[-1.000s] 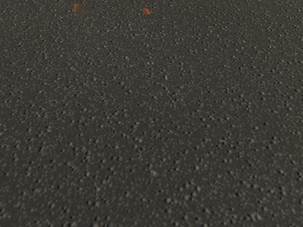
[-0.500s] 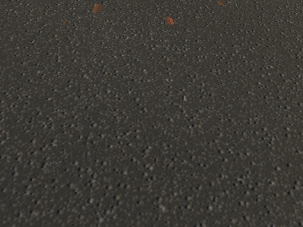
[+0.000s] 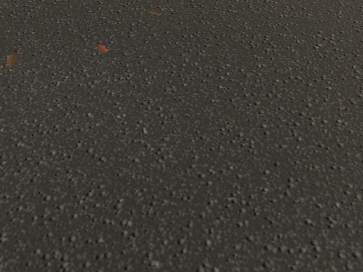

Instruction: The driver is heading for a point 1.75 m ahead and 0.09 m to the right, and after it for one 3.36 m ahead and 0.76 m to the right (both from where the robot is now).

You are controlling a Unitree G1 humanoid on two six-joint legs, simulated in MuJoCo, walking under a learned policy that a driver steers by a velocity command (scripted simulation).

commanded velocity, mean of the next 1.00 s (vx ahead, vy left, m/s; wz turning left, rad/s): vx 0.19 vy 0.00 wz -0.26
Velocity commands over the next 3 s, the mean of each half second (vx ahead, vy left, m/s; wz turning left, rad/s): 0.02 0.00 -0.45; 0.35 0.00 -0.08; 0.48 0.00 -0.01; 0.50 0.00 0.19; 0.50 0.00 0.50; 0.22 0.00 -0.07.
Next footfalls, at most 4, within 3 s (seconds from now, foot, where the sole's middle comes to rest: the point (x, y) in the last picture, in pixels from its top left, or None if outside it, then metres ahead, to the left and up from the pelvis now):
0.32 left None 0.04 0.12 -0.78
0.72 right None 0.02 -0.09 -0.78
1.18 left None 0.40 0.02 -0.78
1.72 right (260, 222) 0.67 -0.22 -0.78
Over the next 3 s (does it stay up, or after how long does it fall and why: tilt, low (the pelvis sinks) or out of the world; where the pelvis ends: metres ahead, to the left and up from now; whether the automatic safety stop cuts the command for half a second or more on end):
stays up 1.12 -0.10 -0.01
